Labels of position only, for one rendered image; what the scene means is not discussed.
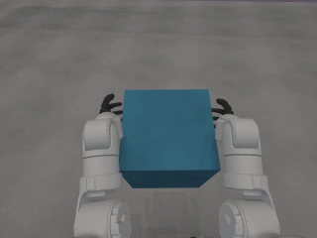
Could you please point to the robot left hand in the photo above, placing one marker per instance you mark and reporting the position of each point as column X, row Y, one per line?
column 106, row 107

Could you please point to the robot left forearm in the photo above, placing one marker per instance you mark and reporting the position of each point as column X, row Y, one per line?
column 100, row 154

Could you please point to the carton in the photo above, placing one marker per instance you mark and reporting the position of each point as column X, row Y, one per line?
column 168, row 138

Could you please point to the robot left upper arm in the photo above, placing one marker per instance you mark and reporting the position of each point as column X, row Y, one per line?
column 104, row 218

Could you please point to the robot right upper arm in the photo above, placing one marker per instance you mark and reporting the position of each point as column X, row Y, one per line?
column 249, row 218

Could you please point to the robot right forearm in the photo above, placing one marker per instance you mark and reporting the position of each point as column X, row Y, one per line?
column 242, row 152

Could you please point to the robot right hand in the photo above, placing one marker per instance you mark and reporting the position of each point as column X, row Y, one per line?
column 227, row 109

